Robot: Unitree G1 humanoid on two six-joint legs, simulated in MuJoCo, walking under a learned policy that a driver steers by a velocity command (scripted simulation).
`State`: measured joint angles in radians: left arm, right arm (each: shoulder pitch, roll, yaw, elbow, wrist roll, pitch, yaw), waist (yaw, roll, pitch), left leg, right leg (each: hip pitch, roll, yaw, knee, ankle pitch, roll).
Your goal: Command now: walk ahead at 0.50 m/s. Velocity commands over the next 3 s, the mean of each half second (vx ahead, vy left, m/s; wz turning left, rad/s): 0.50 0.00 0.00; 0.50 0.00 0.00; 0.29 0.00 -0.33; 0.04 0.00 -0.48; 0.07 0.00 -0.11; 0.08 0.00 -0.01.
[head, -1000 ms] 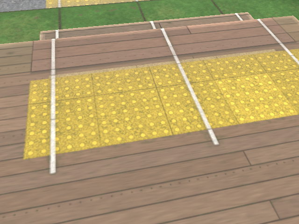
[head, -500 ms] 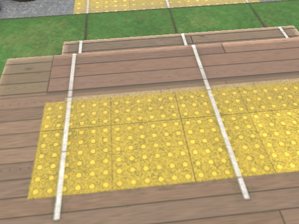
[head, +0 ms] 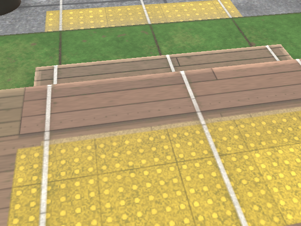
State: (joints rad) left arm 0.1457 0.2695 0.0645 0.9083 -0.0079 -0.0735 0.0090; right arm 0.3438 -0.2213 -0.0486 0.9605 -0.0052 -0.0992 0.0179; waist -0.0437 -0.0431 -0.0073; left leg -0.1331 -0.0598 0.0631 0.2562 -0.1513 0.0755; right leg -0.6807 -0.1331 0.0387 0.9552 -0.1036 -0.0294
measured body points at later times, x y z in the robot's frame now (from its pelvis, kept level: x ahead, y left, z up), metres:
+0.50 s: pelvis +0.28 -0.08 -0.01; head +0.30 -0.09 +0.44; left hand +0.34 +0.19 -0.14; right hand +0.38 -0.35 -0.14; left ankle +0.29 +0.09 -0.66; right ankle +0.31 -0.15 -0.75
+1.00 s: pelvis +0.56 -0.01 -0.01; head +0.59 +0.00 +0.44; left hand +0.60 +0.26 -0.16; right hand +0.67 -0.27 -0.13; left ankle +0.62 +0.08 -0.75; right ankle +0.48 -0.16 -0.65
